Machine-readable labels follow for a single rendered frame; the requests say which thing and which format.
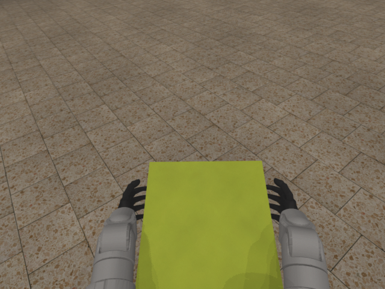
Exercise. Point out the carton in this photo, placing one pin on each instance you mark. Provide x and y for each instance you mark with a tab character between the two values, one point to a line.
207	225

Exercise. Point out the left robot hand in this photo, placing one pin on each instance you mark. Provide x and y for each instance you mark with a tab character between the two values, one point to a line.
128	199

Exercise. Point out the robot left forearm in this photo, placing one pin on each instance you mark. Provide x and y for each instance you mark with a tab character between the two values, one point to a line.
114	259

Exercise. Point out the right robot hand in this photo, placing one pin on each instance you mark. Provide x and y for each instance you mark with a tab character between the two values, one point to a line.
286	199

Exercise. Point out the robot right forearm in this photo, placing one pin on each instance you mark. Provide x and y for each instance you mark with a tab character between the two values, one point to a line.
303	259

